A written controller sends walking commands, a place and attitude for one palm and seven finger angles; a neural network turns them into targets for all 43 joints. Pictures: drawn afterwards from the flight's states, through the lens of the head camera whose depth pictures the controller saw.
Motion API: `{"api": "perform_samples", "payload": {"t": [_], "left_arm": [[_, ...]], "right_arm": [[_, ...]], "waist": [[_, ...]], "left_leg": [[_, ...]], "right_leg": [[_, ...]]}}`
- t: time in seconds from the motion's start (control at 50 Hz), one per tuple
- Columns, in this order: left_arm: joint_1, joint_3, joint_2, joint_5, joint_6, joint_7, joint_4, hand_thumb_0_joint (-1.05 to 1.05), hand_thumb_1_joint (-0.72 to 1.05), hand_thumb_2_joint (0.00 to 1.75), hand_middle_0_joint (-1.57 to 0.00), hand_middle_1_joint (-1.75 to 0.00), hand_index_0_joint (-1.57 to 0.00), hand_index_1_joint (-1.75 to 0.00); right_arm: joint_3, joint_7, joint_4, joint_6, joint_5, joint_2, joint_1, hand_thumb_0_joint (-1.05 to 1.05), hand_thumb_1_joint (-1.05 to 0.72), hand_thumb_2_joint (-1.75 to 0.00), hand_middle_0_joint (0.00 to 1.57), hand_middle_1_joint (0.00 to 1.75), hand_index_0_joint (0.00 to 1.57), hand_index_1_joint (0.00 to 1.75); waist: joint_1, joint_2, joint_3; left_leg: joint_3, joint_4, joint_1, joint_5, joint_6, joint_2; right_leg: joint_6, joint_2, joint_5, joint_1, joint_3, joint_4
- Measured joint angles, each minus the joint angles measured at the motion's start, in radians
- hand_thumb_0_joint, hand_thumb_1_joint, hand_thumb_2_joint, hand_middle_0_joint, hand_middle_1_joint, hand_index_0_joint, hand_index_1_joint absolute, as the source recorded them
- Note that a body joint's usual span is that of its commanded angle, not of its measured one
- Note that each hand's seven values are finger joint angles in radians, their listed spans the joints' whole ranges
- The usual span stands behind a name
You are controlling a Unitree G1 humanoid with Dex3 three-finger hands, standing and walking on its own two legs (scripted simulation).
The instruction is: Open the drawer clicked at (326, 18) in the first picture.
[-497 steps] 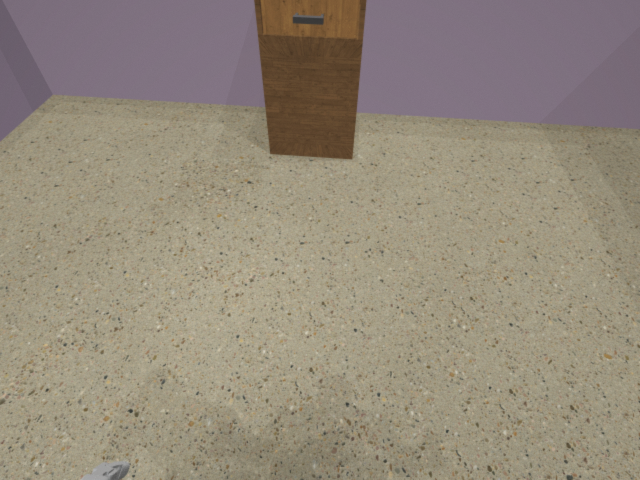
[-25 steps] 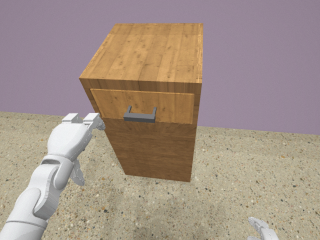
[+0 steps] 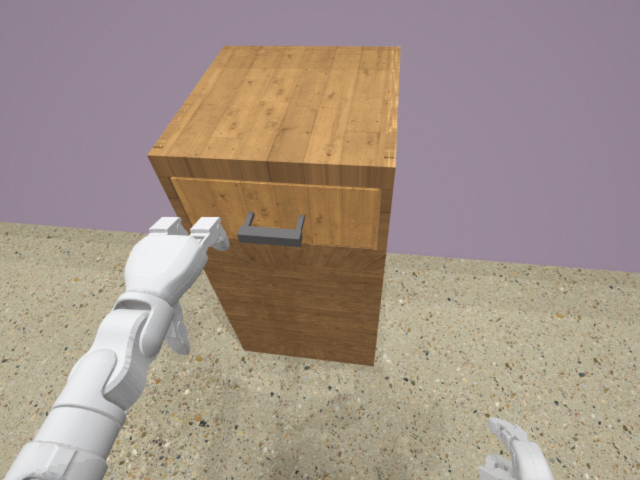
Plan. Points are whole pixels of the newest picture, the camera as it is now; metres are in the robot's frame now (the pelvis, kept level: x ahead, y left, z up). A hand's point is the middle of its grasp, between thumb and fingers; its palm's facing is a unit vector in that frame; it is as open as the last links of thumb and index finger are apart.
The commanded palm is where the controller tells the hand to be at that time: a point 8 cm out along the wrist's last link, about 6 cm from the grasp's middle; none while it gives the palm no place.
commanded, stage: move the hooked fingers above the handle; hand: left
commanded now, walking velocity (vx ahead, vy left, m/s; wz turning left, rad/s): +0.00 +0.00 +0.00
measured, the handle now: (272, 227) +0.55 +0.17 -0.07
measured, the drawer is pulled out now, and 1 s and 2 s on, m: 0.00 0.00 0.00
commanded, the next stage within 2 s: lower the fingers behind the handle in 1.90 s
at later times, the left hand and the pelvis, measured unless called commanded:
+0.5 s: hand (223, 256) +0.40 +0.19 +0.03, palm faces +0.00 -0.04 -1.00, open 13.9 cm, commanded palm +0.38 +0.20 +0.09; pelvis +0.01 +0.00 -0.01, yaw -1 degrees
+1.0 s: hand (252, 238) +0.46 +0.17 +0.01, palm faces -0.04 -0.03 -1.00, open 13.9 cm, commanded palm +0.45 +0.18 +0.05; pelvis +0.00 +0.00 -0.03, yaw -1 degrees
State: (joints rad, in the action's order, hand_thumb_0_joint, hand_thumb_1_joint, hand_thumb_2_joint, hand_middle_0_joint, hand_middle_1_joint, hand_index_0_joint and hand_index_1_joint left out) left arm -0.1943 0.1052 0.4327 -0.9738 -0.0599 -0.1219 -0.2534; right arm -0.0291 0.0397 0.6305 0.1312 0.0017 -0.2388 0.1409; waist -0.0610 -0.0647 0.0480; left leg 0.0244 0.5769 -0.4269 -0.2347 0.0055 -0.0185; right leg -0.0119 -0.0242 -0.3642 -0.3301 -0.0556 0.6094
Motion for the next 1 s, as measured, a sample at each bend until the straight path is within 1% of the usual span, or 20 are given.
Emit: {"api": "perform_samples", "payload": {"t": [0.08, 0.18, 0.28, 0.36, 0.44, 0.58, 0.74, 0.88, 1.0], "left_arm": [[-0.044, -0.002, -0.003, -0.008, 0.013, -0.019, -0.051, 0.0, -0.49, 0.3, -0.32, -1.2, -0.32, -1.2], [-0.08, 0.003, -0.015, -0.015, 0.033, -0.023, -0.097, 0.0, -0.49, 0.3, -0.31, -1.2, -0.32, -1.2], [-0.103, 0.012, -0.029, -0.026, 0.025, -0.032, -0.134, 0.0, -0.49, 0.3, -0.31, -1.2, -0.32, -1.2], [-0.13, 0.015, -0.038, -0.038, 0.019, -0.06, -0.173, 0.0, -0.49, 0.3, -0.32, -1.2, -0.32, -1.2], [-0.177, 0.02, -0.046, -0.055, 0.031, -0.09, -0.24, 0.0, -0.49, 0.3, -0.32, -1.2, -0.32, -1.2], [-0.256, 0.037, -0.067, -0.065, 0.055, -0.112, -0.345, 0.0, -0.49, 0.3, -0.32, -1.2, -0.32, -1.2], [-0.351, 0.016, -0.067, -0.088, 0.024, -0.129, -0.489, 0.0, -0.49, 0.3, -0.32, -1.2, -0.32, -1.2], [-0.449, 0.019, -0.052, -0.103, 0.024, -0.16, -0.613, 0.0, -0.49, 0.3, -0.31, -1.2, -0.32, -1.2], [-0.523, 0.011, -0.06, -0.111, 0.02, -0.186, -0.689, 0.0, -0.49, 0.3, -0.32, -1.2, -0.32, -1.2]], "right_arm": [[-0.008, -0.002, 0.007, 0.004, 0.0, 0.002, 0.016, 0.0, -0.91, -0.89, 0.2, 0.3, 0.2, 0.3], [-0.019, -0.006, 0.013, 0.016, 0.0, -0.005, 0.047, 0.0, -0.91, -0.89, 0.2, 0.3, 0.2, 0.3], [-0.033, -0.007, 0.018, 0.025, -0.001, -0.011, 0.076, 0.0, -0.91, -0.89, 0.2, 0.3, 0.2, 0.3], [-0.042, -0.008, 0.024, 0.028, 0.0, -0.012, 0.092, 0.0, -0.91, -0.89, 0.2, 0.3, 0.2, 0.3], [-0.046, -0.009, 0.031, 0.031, 0.002, -0.01, 0.102, 0.0, -0.91, -0.89, 0.2, 0.3, 0.2, 0.3], [-0.05, -0.012, 0.034, 0.035, 0.003, -0.006, 0.117, 0.0, -0.91, -0.89, 0.2, 0.3, 0.2, 0.3], [-0.045, -0.007, 0.032, 0.033, 0.002, 0.0, 0.133, 0.0, -0.91, -0.89, 0.2, 0.3, 0.2, 0.3], [-0.053, -0.007, 0.047, 0.022, -0.001, -0.005, 0.156, 0.0, -0.91, -0.89, 0.2, 0.3, 0.2, 0.3], [-0.059, -0.011, 0.066, 0.014, -0.008, -0.01, 0.182, 0.0, -0.91, -0.89, 0.2, 0.3, 0.2, 0.3]], "waist": [[0.009, 0.002, 0.011], [0.021, 0.001, 0.024], [0.033, 0.003, 0.035], [0.043, 0.005, 0.042], [0.051, 0.008, 0.051], [0.067, 0.004, 0.068], [0.09, 0.011, 0.078], [0.113, 0.014, 0.085], [0.14, 0.013, 0.097]], "left_leg": [[0.001, 0.019, -0.024, -0.012, 0.001, -0.002], [0.006, 0.037, -0.049, -0.025, -0.001, -0.003], [0.012, 0.056, -0.073, -0.038, -0.003, -0.004], [0.016, 0.074, -0.094, -0.048, -0.004, -0.005], [0.017, 0.091, -0.118, -0.054, -0.004, -0.007], [0.018, 0.11, -0.149, -0.061, -0.003, -0.011], [0.018, 0.131, -0.191, -0.063, -0.001, -0.016], [0.008, 0.17, -0.258, -0.07, -0.001, -0.02], [0.006, 0.208, -0.318, -0.081, -0.003, -0.025]], "right_leg": [[-0.001, 0.001, -0.009, -0.022, 0.002, 0.014], [0.001, 0.001, -0.019, -0.048, 0.008, 0.031], [0.003, 0.001, -0.029, -0.074, 0.014, 0.049], [0.003, 0.001, -0.037, -0.097, 0.018, 0.066], [0.003, 0.002, -0.044, -0.122, 0.02, 0.084], [0.002, 0.005, -0.049, -0.152, 0.022, 0.101], [-0.001, 0.01, -0.052, -0.196, 0.024, 0.125], [-0.002, 0.014, -0.059, -0.257, 0.015, 0.158], [-0.001, 0.018, -0.066, -0.313, 0.015, 0.187]]}}
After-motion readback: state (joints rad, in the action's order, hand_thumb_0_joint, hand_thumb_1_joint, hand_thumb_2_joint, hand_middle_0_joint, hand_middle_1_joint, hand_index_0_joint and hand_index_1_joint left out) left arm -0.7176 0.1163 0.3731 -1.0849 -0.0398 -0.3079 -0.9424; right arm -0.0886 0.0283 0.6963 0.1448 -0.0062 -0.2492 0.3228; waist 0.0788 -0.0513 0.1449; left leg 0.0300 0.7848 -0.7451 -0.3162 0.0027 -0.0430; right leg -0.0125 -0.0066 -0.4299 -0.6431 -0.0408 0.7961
